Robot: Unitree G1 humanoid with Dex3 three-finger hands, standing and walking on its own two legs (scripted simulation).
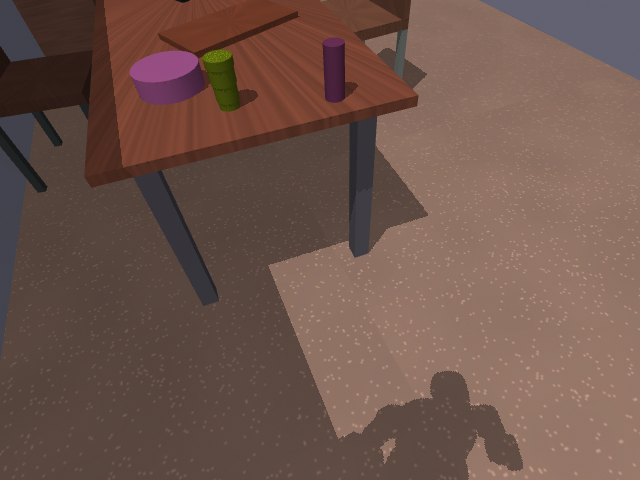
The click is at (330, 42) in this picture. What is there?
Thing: slim round
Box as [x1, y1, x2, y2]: [323, 37, 344, 102]
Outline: 333,37 325,39 323,41 325,98 328,101 336,102 344,98 344,41 340,38
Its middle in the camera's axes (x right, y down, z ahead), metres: +0.03 -0.44 +0.97
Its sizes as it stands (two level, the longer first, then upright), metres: 0.052 0.052 0.140
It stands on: a support 0.72 m high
